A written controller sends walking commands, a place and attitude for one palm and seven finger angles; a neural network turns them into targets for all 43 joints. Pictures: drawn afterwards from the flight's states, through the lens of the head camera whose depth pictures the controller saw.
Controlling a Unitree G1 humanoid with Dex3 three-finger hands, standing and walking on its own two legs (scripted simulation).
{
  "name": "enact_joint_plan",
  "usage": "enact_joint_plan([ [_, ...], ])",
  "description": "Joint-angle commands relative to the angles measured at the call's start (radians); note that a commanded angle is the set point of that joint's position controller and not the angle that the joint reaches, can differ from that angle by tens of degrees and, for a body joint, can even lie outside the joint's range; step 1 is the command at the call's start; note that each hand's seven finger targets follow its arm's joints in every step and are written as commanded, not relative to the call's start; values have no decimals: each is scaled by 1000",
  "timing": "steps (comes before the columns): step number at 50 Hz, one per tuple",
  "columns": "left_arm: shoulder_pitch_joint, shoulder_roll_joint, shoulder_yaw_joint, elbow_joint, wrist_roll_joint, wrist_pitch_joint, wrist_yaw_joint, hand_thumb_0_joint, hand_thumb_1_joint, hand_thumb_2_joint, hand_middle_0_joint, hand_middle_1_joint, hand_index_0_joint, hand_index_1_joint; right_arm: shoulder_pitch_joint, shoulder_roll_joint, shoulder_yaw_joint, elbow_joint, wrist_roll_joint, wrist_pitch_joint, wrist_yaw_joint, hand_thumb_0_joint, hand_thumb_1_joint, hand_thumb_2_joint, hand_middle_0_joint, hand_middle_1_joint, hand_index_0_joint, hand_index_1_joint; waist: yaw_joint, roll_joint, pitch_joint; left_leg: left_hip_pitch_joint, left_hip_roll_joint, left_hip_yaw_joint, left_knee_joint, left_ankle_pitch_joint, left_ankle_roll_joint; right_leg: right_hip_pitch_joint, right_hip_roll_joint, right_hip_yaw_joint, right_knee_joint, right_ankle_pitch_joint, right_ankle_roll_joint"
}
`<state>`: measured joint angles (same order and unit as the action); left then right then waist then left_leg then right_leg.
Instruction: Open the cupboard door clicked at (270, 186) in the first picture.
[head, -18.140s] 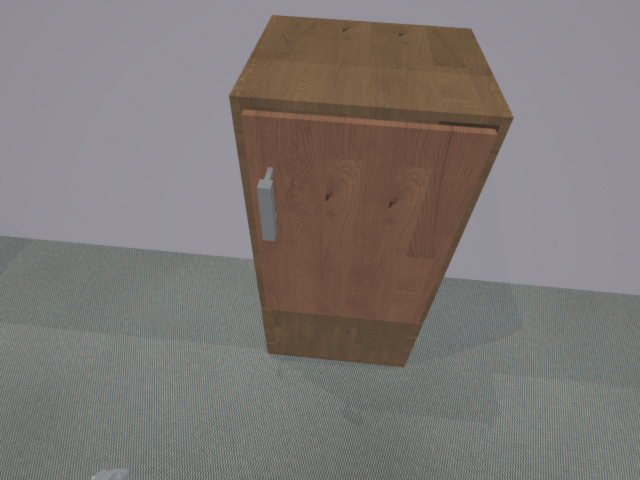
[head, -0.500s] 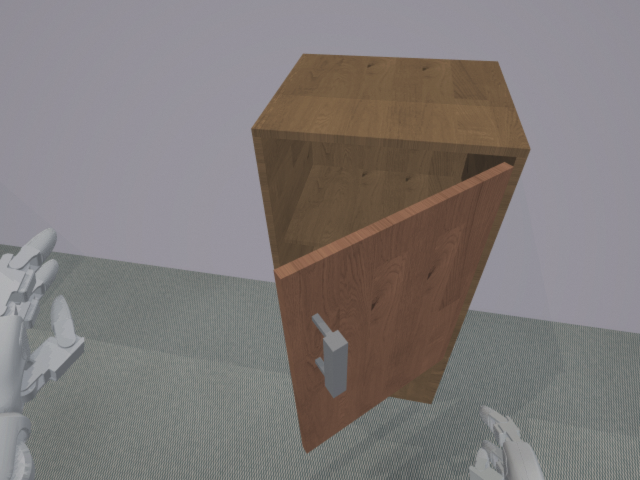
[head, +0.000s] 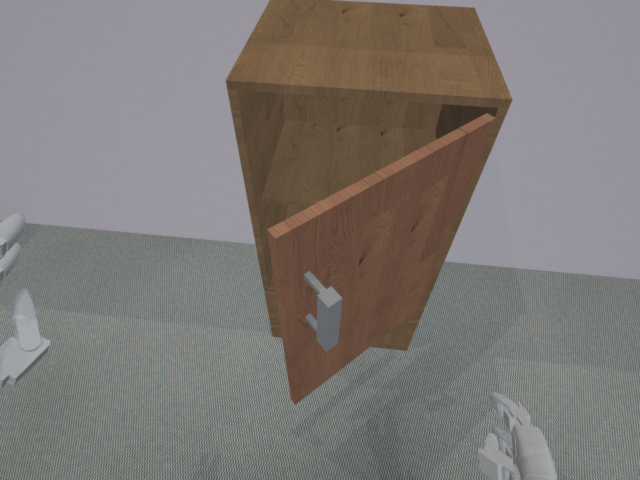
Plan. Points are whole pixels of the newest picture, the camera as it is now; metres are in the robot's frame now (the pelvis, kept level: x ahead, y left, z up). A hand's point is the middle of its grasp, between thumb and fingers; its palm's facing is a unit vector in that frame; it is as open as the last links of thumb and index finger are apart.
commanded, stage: step back with the hand held close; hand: left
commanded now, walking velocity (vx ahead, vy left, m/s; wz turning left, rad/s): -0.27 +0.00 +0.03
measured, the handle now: (319, 311) +0.36 +0.03 -0.03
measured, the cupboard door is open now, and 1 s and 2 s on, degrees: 44 44 44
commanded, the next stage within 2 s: stop stepping back and stand still in 0.56 s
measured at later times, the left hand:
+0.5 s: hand out of the picture +0.07 +0.28 +0.17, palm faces +0.57 -0.67 -0.48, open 7.4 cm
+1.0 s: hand out of the picture +0.01 +0.22 +0.17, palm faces +0.42 -0.76 -0.50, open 7.4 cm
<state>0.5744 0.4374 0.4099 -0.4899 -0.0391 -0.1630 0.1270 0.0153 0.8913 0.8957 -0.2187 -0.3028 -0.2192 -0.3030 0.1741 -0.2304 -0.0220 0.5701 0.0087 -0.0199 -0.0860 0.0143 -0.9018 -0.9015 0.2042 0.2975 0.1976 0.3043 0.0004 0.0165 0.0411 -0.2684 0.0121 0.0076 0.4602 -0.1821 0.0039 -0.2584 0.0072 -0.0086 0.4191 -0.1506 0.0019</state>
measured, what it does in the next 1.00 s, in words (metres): walks backwards: right foot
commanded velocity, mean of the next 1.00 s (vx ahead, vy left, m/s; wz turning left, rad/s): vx -0.14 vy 0.04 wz -0.05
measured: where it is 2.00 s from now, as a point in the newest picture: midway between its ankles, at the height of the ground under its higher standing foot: outside the picture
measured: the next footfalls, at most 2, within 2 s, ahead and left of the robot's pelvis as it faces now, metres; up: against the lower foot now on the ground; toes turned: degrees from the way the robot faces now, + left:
right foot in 0.88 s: -0.22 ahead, -0.14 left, +0.00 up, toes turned -3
left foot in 1.06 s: -0.10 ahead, +0.07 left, +0.00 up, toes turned +3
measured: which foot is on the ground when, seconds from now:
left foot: down 0.00-0.90, up 0.92-1.00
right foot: down 0.00-0.56, up 0.58-0.86, down 0.88-1.00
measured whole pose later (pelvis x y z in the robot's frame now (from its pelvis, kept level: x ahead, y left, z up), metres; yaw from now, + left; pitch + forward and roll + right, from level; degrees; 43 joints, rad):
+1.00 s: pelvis -0.19 -0.04 -0.01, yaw +0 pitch +2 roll +1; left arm 0.58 0.46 0.44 -0.53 -0.04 -0.22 0.15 0.01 0.89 0.90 -0.22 -0.30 -0.22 -0.30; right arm 0.23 -0.18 0.03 0.67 0.00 -0.11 -0.05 0.01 -0.90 -0.90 0.21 0.30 0.20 0.31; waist 0.02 -0.04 -0.04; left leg -0.52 0.03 0.06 0.71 -0.24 -0.01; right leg -0.09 0.02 0.03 0.49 -0.43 -0.03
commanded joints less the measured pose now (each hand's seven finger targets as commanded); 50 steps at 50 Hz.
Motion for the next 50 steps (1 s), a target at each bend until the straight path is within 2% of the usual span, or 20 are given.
enact_joint_plan([
  [1,-6,151,131,-179,-2,-68,36,0,900,900,-200,-300,-200,-300,-97,-123,-34,-161,3,-59,-12,0,-900,-900,200,300,200,300,6,49,-137,-105,47,-44,-97,4,30,138,-24,39,-8,100,13],
  [9,-71,148,139,-210,32,-101,50,0,900,900,-200,-300,-200,-300,-78,-140,-30,-168,-5,-90,-18,0,-900,-900,200,300,200,300,1,81,-69,-383,87,-119,-174,-447,76,195,9,55,59,-174,21],
  [13,-95,167,168,-241,46,-116,55,0,900,900,-200,-300,-200,-300,-79,-142,-33,-165,-10,-114,-22,0,-900,-900,200,300,200,300,8,162,-101,-470,128,-173,-220,-538,100,273,52,41,198,-89,26],
  [17,-65,166,186,-257,47,-130,50,0,900,900,-200,-300,-200,-300,-66,-127,-36,-168,-12,-134,-13,0,-900,-900,200,300,200,300,4,128,-121,-473,101,-125,-123,-503,96,256,41,106,212,9,11],
  [19,-48,167,200,-248,49,-144,47,0,900,900,-200,-300,-200,-300,-61,-124,-45,-163,-14,-140,-9,0,-900,-900,200,300,200,300,0,91,-97,-465,64,-75,-11,-555,88,157,4,209,125,-129,-12],
  [22,-104,167,161,-237,24,-136,56,0,900,900,-200,-300,-200,-300,-16,-100,-47,-107,-19,-124,15,0,-900,-900,200,300,200,300,-18,-186,-80,-71,-39,16,396,-311,-13,-352,-204,408,-191,-408,-119],
  [23,-138,168,147,-239,22,-134,63,0,900,900,-200,-300,-200,-300,-18,-96,-49,-84,-25,-115,20,0,-900,-900,200,300,200,300,-27,-225,-90,49,-36,14,468,-256,-19,-457,-239,401,-234,-412,-138],
  [25,-182,162,121,-207,22,-120,63,0,900,900,-200,-300,-200,-300,-15,-92,-40,-77,-21,-99,16,0,-900,-900,200,300,200,300,-41,-249,-96,137,-24,17,378,-231,-8,-505,-188,267,-204,-425,-81],
  [27,-219,161,112,-230,12,-128,58,0,900,900,-200,-300,-200,-300,-44,-119,-35,-97,-14,-107,0,0,-900,-900,200,300,200,300,-41,-22,-13,1,48,-107,15,-359,36,-436,-59,181,-6,-419,-15],
  [28,-228,169,133,-256,21,-141,65,0,900,900,-200,-300,-200,-300,-81,-150,-36,-105,-14,-117,-15,0,-900,-900,200,300,200,300,-29,246,10,-240,206,-284,-220,-515,90,-253,34,97,277,-331,16],
  [29,-225,155,161,-264,42,-147,73,0,900,900,-200,-300,-200,-300,-82,-134,-35,-108,-28,-136,-19,0,-900,-900,200,300,200,300,-12,370,-50,-488,385,-468,-357,-608,178,-16,106,48,665,-257,36],
  [32,-146,164,177,-277,24,-145,60,0,900,900,-200,-300,-200,-300,-59,-104,-80,-84,-24,-162,10,0,-900,-900,200,300,200,300,0,140,-200,-216,351,-283,-200,-261,168,-123,81,98,852,-328,23],
  [36,-21,119,142,-354,-2,-123,61,0,900,900,-200,-300,-200,-300,-53,-83,-52,-93,-9,-183,37,0,-900,-900,200,300,200,300,-5,220,-198,-47,267,-186,-234,-343,122,-158,45,-9,600,-355,25],
  [40,-65,141,139,-338,-6,-106,71,0,900,900,-200,-300,-200,-300,-31,-81,-21,-77,-24,-203,15,0,-900,-900,200,300,200,300,-13,290,-183,-4,183,-105,-287,-424,30,44,85,-119,137,-423,-10],
  [42,-57,168,154,-297,-2,-95,62,0,900,900,-200,-300,-200,-300,-28,-71,-17,-77,-21,-187,16,0,-900,-900,200,300,200,300,-12,150,-152,-3,73,36,-87,-289,-23,61,17,-52,-129,-308,-66],
  [44,-47,243,204,-275,-13,-102,60,0,900,900,-200,-300,-200,-300,-31,-63,-5,-65,-31,-157,18,0,-900,-900,200,300,200,300,-10,-97,-149,21,25,41,290,-72,-27,-104,-232,265,-217,-100,-168],
  [45,-87,291,235,-293,-11,-113,67,0,900,900,-200,-300,-200,-300,-51,-69,2,-68,-31,-157,18,0,-900,-900,200,300,200,300,-4,-114,-161,-79,30,31,373,-73,-23,-52,-305,295,-181,157,-186],
  [46,-61,303,265,-219,-8,-126,69,0,900,900,-200,-300,-200,-300,-50,-64,10,-76,-28,-170,27,0,-900,-900,200,300,200,300,-3,-145,-194,-158,41,53,361,-79,-22,56,-324,295,-120,400,-193],
  [47,-32,185,182,-145,-16,-107,58,0,900,900,-200,-300,-200,-300,-22,-65,-10,-68,0,-158,21,0,-900,-900,200,300,200,300,-4,-253,-209,-259,-1,42,346,-89,-15,245,-225,212,-10,647,-105],
  [50,-38,172,168,-105,-10,-94,54,0,900,900,-200,-300,-200,-300,-56,-73,1,-73,2,-144,11,0,-900,-900,200,300,200,300,-12,-147,-148,-137,-24,83,171,-36,18,193,-216,133,65,694,-79],
])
